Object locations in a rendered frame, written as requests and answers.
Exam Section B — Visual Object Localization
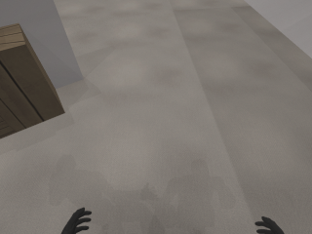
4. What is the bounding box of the robot right hand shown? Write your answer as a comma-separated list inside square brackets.
[255, 216, 285, 234]

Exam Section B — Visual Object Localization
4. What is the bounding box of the pedestal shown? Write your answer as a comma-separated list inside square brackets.
[0, 23, 65, 139]

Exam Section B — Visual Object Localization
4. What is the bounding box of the robot left hand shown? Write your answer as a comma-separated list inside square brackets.
[60, 207, 92, 234]

